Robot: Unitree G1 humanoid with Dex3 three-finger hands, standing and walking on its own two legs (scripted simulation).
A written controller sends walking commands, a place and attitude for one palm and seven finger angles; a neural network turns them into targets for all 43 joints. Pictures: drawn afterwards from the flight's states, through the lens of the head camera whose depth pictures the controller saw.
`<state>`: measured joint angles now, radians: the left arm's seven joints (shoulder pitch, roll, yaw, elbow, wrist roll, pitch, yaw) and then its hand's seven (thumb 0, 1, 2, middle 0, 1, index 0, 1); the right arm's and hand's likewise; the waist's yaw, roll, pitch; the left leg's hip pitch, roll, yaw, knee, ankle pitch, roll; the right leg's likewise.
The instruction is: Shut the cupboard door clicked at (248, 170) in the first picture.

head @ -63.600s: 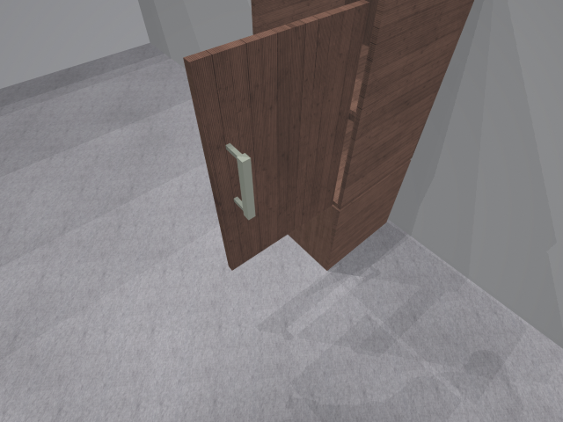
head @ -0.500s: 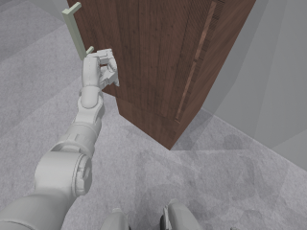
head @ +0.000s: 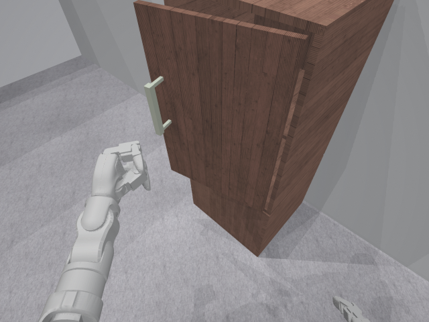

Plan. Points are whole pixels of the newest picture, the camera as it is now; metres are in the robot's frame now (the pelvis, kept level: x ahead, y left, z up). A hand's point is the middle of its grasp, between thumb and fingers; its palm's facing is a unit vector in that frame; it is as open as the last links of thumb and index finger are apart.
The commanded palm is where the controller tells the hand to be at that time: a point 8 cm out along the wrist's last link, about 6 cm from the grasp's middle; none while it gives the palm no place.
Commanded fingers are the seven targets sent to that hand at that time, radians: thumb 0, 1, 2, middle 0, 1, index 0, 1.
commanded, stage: draw the hand back to the body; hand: left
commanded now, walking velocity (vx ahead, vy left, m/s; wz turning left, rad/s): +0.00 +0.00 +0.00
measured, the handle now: (159, 107) +0.66 +0.17 +0.02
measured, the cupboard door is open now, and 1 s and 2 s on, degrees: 13 13 13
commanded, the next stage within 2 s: step back with the hand held close in 1.06 s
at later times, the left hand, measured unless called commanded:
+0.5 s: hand (46, 212) +0.25 +0.24 +0.16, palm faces +0.34 -0.88 -0.33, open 4.7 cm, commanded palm +0.20 +0.29 +0.18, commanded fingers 0.00 0.90 0.90 -0.42 -0.54 -0.42 -0.54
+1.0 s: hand out of the picture +0.20 +0.27 +0.18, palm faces +0.47 -0.79 -0.39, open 7.3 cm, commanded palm +0.15 +0.31 +0.20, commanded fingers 0.00 0.90 0.90 -0.20 -0.30 -0.20 -0.30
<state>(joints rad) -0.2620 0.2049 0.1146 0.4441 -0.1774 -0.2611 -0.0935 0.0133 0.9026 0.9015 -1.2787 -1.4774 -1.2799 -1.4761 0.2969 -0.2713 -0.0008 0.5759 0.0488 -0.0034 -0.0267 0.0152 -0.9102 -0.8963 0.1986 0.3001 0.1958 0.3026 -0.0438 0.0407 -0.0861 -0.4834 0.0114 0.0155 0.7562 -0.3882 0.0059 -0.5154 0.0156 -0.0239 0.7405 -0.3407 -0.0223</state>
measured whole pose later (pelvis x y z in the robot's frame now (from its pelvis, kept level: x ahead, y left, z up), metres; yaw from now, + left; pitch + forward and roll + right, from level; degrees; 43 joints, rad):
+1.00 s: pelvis +0.02 +0.01 +0.03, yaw +1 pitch -4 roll +0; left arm 0.45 0.33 0.33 -0.35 -0.06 -0.08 0.10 0.01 0.89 0.90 -0.22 -0.32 -0.22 -0.32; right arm 0.20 -0.23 0.02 0.64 0.00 -0.10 -0.09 0.02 -0.91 -0.90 0.20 0.30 0.20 0.30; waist 0.06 0.07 0.00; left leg -0.08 -0.01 0.00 0.42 -0.27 0.02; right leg -0.11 0.00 -0.04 0.42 -0.24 -0.01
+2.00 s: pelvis -0.07 +0.03 +0.01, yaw +1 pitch +0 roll -1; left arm 0.49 0.39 0.44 -0.48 -0.01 -0.23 0.16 0.01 0.89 0.90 -0.21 -0.31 -0.22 -0.31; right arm 0.26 -0.23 0.01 0.58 0.00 -0.05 -0.08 0.02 -0.91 -0.90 0.20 0.30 0.20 0.30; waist 0.00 0.00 -0.01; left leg -0.43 -0.01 0.02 0.71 -0.31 0.05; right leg -0.43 -0.01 -0.02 0.62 -0.19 0.02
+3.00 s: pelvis -0.25 +0.03 +0.01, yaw +4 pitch -1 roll -5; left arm 0.54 0.52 0.48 -0.52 -0.08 -0.23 0.10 0.01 0.89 0.90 -0.21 -0.31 -0.22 -0.31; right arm 0.20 -0.17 -0.02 0.59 0.00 -0.08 -0.06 0.02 -0.91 -0.90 0.20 0.30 0.20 0.30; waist -0.07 0.00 -0.02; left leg -0.61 0.06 0.07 0.60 -0.23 -0.03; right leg -0.26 0.06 0.00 0.61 -0.44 -0.04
